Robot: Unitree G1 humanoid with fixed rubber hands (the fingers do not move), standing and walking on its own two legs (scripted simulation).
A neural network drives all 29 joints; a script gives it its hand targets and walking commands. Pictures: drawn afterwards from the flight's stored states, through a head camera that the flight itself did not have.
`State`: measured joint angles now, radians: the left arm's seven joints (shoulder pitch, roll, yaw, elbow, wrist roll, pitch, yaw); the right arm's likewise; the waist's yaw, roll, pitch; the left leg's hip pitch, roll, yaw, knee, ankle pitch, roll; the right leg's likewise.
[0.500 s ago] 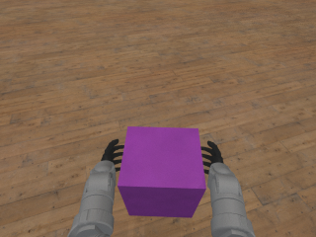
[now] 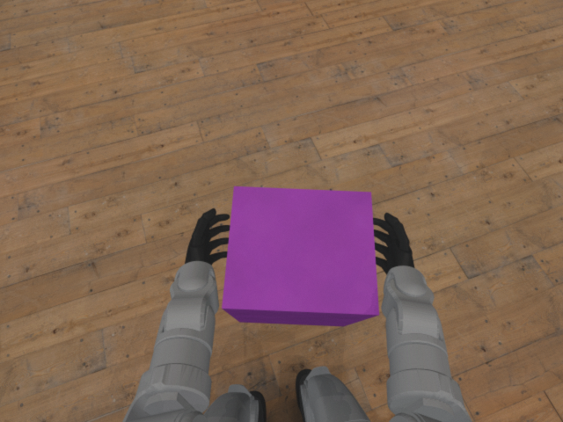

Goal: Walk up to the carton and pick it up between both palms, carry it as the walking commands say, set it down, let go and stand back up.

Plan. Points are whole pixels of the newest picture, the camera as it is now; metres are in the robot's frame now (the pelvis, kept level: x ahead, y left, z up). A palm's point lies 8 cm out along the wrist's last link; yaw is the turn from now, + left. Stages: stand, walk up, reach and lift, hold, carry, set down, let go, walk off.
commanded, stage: set down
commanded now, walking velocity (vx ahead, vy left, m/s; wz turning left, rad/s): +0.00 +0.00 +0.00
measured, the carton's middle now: (296, 266) +0.36 -0.05 -0.13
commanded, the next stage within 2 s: none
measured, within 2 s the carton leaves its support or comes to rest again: neither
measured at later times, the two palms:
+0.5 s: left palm (215, 257) +0.39 +0.09 -0.13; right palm (381, 263) +0.36 -0.20 -0.14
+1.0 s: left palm (224, 260) +0.41 +0.08 -0.22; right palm (370, 263) +0.38 -0.21 -0.22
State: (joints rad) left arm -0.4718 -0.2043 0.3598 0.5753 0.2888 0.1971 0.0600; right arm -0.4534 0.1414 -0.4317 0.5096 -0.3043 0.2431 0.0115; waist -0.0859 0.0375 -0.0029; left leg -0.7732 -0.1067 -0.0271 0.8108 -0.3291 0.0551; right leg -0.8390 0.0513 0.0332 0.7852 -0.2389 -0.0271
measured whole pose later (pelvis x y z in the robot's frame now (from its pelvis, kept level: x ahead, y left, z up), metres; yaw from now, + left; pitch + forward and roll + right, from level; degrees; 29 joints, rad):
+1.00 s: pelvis -0.03 -0.01 -0.15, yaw +2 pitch +37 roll +1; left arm -0.83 -0.09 0.36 0.72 0.18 0.19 0.11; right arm -0.78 0.02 -0.44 0.65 -0.17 0.23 -0.05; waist -0.09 0.05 -0.13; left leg -1.61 -0.16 -0.02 1.50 -0.53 0.03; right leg -1.67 0.09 0.03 1.46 -0.43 -0.02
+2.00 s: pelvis -0.06 -0.02 -0.28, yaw +4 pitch +42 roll +3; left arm -1.23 0.05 0.34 0.85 0.11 0.24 0.16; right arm -1.16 -0.13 -0.43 0.77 -0.13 0.28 -0.07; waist -0.11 0.06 0.06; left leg -2.08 -0.20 0.01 1.94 -0.59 -0.01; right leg -2.16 0.11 0.02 1.90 -0.47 -0.01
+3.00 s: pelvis -0.06 -0.01 -0.35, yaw +5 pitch +37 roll +1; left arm -1.42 0.14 0.22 1.01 0.04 0.23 0.20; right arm -1.31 -0.24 -0.38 0.93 -0.05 0.25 -0.05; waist -0.14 0.05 0.28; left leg -2.20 -0.22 0.04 2.19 -0.64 0.00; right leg -2.25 0.05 -0.03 2.14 -0.54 -0.03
